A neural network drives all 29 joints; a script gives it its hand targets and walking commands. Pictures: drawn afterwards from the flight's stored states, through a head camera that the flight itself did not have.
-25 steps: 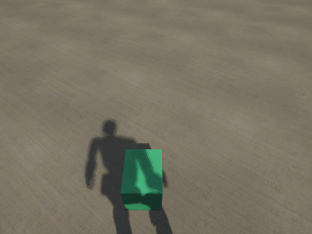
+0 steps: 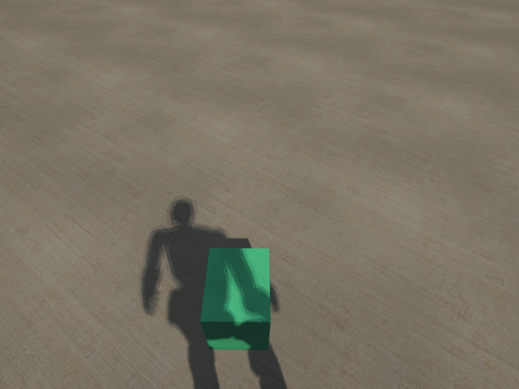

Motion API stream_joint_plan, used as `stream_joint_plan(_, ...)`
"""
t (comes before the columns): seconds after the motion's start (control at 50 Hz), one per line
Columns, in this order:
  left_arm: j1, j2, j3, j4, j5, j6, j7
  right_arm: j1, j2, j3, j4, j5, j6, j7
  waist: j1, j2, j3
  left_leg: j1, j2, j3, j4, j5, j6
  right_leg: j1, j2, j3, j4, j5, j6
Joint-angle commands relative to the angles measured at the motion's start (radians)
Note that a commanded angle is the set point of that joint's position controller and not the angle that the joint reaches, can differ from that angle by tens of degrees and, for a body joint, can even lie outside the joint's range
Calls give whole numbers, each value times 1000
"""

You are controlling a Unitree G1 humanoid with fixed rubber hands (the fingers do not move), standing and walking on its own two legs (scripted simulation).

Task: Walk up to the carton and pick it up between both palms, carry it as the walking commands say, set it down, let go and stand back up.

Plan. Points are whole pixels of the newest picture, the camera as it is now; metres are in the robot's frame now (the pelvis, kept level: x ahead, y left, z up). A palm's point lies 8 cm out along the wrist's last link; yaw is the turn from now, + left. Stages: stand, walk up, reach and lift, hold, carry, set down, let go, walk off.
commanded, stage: walk up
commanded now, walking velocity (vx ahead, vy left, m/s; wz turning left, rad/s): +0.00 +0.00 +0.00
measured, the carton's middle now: (238, 299) +0.55 +0.08 -0.63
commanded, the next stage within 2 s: none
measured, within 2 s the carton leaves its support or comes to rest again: neither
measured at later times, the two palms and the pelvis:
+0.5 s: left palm out of the picture +0.07 +0.25 -0.11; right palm out of the picture +0.08 -0.25 -0.11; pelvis +0.00 +0.00 +0.00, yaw +0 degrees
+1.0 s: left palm out of the picture +0.07 +0.25 -0.11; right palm out of the picture +0.08 -0.25 -0.11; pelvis +0.00 +0.00 +0.00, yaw +0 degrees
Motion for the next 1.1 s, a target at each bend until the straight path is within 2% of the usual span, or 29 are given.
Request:
stream_joint_plan(0.0, 2, 113, 35, -14, 2, -29, 0, 34, -113, -27, -8, -23, -44, -6, 7, -24, -92, 36, 115, -179, -153, 38, -1, -5, -79, 15, -119, 57, -46)
stream_joint_plan(0.02, 4, 107, 36, -21, 1, -29, 2, 47, -105, -27, -6, -23, -45, -8, 1, -2, -104, 35, 119, -183, -152, 51, -2, 0, -80, 15, -115, 58, -50)
stream_joint_plan(0.04, 16, 103, 33, -21, 1, -28, 1, 43, -102, -26, -5, -23, -43, -8, 6, -5, -92, 39, 119, -167, -144, 32, -3, -15, -84, 16, -122, 53, -47)
stream_joint_plan(0.06, -5, 114, 35, -21, 4, -28, -1, 33, -103, -23, -5, -23, -42, -6, 4, -44, -83, 30, 109, -174, -149, 32, -5, -11, -86, 21, -131, 50, -49)
stream_joint_plan(0.1, -1, 110, 34, -23, 2, -26, 1, 45, -107, -28, -8, -25, -42, -5, 5, -13, -77, 28, 118, -177, -159, 25, -2, -14, -86, 22, -123, 35, -52)
stream_joint_plan(0.16, 0, 107, 34, -23, 3, -27, 0, 42, -106, -27, -5, -24, -44, -4, 2, -6, -87, 38, 113, -169, -151, 32, 0, -16, -84, 21, -123, 36, -50)
stream_joint_plan(0.18, 0, 110, 36, -19, 1, -27, 0, 47, -102, -27, 1, -26, -44, -5, 7, -28, -83, 19, 119, -187, -156, 37, -1, -13, -83, 21, -124, 29, -50)
stream_joint_plan(0.2, 6, 105, 34, -21, 1, -25, -2, 42, -103, -29, -6, -25, -43, -4, 10, 6, -73, 8, 124, -184, -167, 25, -4, -10, -83, 17, -116, 22, -50)
stream_joint_plan(0.26, 6, 109, 32, -18, 4, -28, -1, 32, -104, -28, -7, -23, -42, -4, 8, -14, -77, 32, 113, -173, -153, 3, -3, -28, -85, 28, -139, -3, -46)
stream_joint_plan(0.34, -7, 112, 37, -24, 0, -28, 0, 44, -100, -26, -3, -24, -44, -6, 7, -38, -83, 36, 111, -179, -147, 58, -4, -10, -91, 28, -128, 45, -51)
stream_joint_plan(0.36, 4, 105, 34, -23, -1, -28, -1, 42, -108, -28, -4, -24, -45, -8, 7, 19, -86, 36, 122, -180, -149, 64, -1, -12, -84, 19, -115, 68, -47)
stream_joint_plan(0.4, 7, 116, 35, -18, 2, -27, 1, 39, -103, -27, -1, -19, -42, -6, 6, -40, -91, 27, 118, -188, -154, 33, -1, -15, -85, 19, -130, 28, -48)
stream_joint_plan(0.42, -2, 110, 32, -26, 3, -27, 0, 48, -110, -29, -7, -26, -42, -5, 3, -9, -80, 12, 107, -175, -163, -27, -7, -16, -90, 29, -140, -35, -52)
stream_joint_plan(0.48, 2, 100, 37, -23, 4, -25, 0, 37, -103, -27, -1, -23, -43, -6, 7, -30, -82, 27, 127, -188, -167, 12, 3, -10, -75, 7, -123, 7, -46)
stream_joint_plan(0.5, 7, 100, 34, -19, 2, -28, 1, 47, -104, -30, -2, -24, -44, -7, 5, 12, -80, 32, 118, -186, -167, 12, 0, -17, -79, 18, -126, 6, -44)
stream_joint_plan(0.56, 6, 112, 38, -20, -3, -28, 2, 50, -109, -29, -5, -21, -45, -9, 10, -31, -91, 32, 132, -183, -161, 74, -3, 2, -80, 6, -104, 66, -44)
stream_joint_plan(0.58, 0, 111, 37, -21, -2, -27, 1, 46, -110, -28, -4, -22, -46, -7, 7, 0, -87, 26, 122, -182, -155, 75, -3, 4, -80, 13, -108, 67, -46)
stream_joint_plan(0.64, 14, 99, 34, -18, 1, -24, 0, 39, -100, -28, -4, -22, -42, -8, 7, -8, -75, 21, 123, -182, -154, 64, -4, -4, -78, 7, -114, 63, -46)
stream_joint_plan(0.72, 2, 114, 36, -21, 5, -25, 1, 39, -99, -26, 4, -25, -39, -6, 8, -48, -65, 10, 110, -184, -165, -32, -5, -33, -86, 31, -142, -38, -50)
stream_joint_plan(0.8, 11, 105, 37, -20, 0, -26, 1, 44, -101, -28, -3, -23, -45, -8, 8, 4, -83, 7, 120, -188, -166, 35, -4, 8, -80, 13, -114, 39, -48)
stream_joint_plan(0.82, 5, 108, 38, -20, 3, -27, 1, 39, -97, -25, -2, -23, -45, -7, 8, -25, -100, 8, 113, -186, -164, 20, -2, 19, -81, 4, -116, 20, -50)
stream_joint_plan(0.84, 10, 110, 35, -18, 4, -29, -2, 36, -98, -27, -1, -24, -44, -6, 6, -22, -92, 20, 102, -172, -160, 4, -6, -4, -87, 27, -128, -4, -53)
stream_joint_plan(0.86, 7, 106, 35, -22, 4, -25, -2, 41, -102, -27, 2, -24, -42, -7, 5, 19, -72, 21, 114, -175, -166, 2, -5, -24, -84, 25, -121, 7, -48)
stream_joint_plan(0.88, -1, 102, 36, -27, 5, -24, 1, 49, -98, -27, -4, -26, -41, -8, 4, -13, -72, 15, 118, -190, -173, 6, -5, -19, -72, 10, -118, 3, -48)
stream_joint_plan(0.94, 0, 101, 33, -24, 6, -26, -1, 44, -104, -28, -4, -25, -39, -6, 3, -23, -77, 20, 116, -185, -168, -9, -2, -20, -78, 14, -125, -6, -48)
stream_joint_plan(0.98, -4, 98, 33, -24, 7, -23, -1, 42, -102, -30, -6, -26, -40, -6, 3, -19, -57, -3, 124, -195, -194, -48, -5, -18, -67, 4, -118, -36, -50)
stream_joint_plan(1.0, 5, 101, 33, -22, 7, -25, -2, 38, -110, -32, -7, -26, -43, -5, 5, 15, -75, 7, 120, -193, -186, -57, -4, -22, -74, 11, -126, -48, -49)
stream_joint_plan(1.04, -2, 103, 36, -24, 8, -28, -2, 34, -109, -31, -2, -29, -41, -4, 10, 8, -69, -8, 120, -203, -194, -66, -3, -6, -65, -2, -109, -44, -45)
stream_joint_plan(1.08, 16, 102, 38, -19, 0, -27, 0, 40, -103, -30, -2, -22, -42, -8, 9, 5, -71, 1, 130, -193, -166, 80, -3, 14, -69, 1, -101, 76, -47)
